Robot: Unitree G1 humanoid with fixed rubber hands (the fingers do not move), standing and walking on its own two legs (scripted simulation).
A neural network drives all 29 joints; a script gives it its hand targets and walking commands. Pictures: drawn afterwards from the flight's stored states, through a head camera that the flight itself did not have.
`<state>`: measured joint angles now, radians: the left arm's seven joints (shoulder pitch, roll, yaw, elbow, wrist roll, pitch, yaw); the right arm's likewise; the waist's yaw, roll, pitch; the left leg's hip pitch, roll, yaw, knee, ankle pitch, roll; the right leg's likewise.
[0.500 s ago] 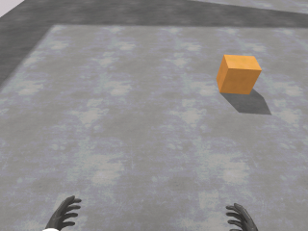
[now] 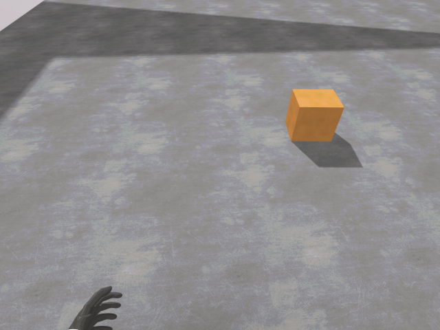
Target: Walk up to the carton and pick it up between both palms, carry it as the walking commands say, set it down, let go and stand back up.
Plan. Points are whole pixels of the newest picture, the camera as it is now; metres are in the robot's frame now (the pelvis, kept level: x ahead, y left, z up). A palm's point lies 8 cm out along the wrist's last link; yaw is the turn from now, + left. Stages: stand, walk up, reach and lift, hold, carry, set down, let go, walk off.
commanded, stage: walk up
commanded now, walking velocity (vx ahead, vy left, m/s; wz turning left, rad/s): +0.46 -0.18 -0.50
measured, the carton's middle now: (311, 115) +1.70 -0.63 -0.62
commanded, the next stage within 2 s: none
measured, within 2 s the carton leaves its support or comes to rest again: neither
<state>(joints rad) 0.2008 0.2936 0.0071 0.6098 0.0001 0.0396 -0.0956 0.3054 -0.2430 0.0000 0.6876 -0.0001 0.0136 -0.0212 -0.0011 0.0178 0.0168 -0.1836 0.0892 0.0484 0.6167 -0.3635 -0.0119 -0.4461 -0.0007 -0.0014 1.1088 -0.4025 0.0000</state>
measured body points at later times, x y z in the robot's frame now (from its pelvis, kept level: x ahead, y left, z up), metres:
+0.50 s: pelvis +0.14 -0.15 +0.02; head +0.19 -0.21 +0.46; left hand +0.19 +0.11 -0.08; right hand +0.28 -0.39 -0.12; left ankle +0.16 +0.03 -0.63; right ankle +0.09 -0.18 -0.73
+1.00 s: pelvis +0.41 -0.18 -0.02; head +0.42 -0.21 +0.43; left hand +0.53 +0.05 -0.14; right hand +0.47 -0.46 -0.14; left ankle +0.44 -0.01 -0.73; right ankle +0.24 -0.21 -0.63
